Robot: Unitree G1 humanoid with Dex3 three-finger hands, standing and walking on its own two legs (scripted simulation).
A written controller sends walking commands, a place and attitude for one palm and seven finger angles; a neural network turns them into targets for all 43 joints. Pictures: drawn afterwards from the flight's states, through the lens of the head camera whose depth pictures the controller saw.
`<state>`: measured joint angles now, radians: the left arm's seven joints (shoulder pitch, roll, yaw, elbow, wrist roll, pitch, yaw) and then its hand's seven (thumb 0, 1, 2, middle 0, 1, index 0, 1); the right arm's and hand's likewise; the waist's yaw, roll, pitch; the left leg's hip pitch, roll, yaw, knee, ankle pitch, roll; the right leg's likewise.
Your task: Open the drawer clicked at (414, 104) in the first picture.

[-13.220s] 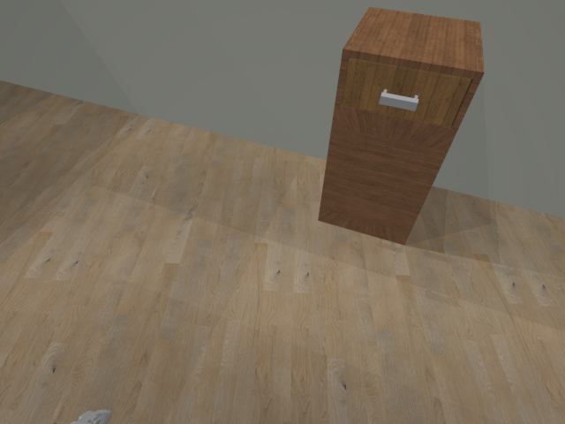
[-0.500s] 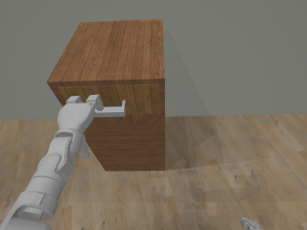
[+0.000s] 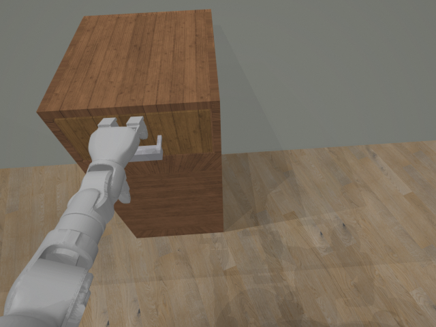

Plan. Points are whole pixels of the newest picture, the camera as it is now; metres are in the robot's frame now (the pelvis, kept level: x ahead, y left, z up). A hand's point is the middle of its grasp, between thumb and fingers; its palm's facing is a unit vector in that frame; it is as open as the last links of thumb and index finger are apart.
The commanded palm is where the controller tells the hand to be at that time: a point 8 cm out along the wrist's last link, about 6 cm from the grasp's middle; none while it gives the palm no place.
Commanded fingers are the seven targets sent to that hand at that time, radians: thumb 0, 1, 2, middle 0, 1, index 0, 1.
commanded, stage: move the hooked fingers above the handle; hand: left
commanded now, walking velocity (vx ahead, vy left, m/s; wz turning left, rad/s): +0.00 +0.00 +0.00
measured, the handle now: (139, 146) +0.53 +0.21 -0.05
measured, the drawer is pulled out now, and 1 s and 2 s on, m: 0.00 0.00 0.00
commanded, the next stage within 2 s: lower the fingers behind the handle in 1.12 s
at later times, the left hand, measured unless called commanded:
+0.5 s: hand (133, 149) +0.47 +0.20 +0.01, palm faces -0.07 -0.03 -1.00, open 13.8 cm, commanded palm +0.46 +0.21 +0.07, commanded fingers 0.00 -0.50 0.30 -0.30 -1.20 -0.30 -1.20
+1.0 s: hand (130, 150) +0.48 +0.21 +0.01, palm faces -0.06 -0.03 -1.00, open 13.8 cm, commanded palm +0.46 +0.20 +0.07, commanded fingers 0.00 -0.50 0.30 -0.30 -1.20 -0.30 -1.20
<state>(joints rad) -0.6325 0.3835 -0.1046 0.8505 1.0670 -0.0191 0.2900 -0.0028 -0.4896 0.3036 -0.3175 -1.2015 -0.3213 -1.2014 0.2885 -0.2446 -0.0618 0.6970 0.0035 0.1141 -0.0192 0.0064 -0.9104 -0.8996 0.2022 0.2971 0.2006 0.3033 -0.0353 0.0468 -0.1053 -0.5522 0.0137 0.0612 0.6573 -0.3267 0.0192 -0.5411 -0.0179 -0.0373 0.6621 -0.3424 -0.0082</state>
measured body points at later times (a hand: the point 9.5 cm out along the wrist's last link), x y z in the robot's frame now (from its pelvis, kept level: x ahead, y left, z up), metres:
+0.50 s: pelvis +0.00 +0.00 -0.01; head +0.09 -0.01 +0.43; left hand +0.47 +0.20 +0.07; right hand +0.01 -0.28 -0.14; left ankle -0.01 +0.11 -0.72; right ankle -0.02 -0.12 -0.72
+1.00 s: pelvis +0.01 +0.01 -0.01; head +0.10 +0.01 +0.43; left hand +0.47 +0.21 +0.06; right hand +0.02 -0.26 -0.14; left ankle -0.01 +0.11 -0.72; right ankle -0.02 -0.12 -0.72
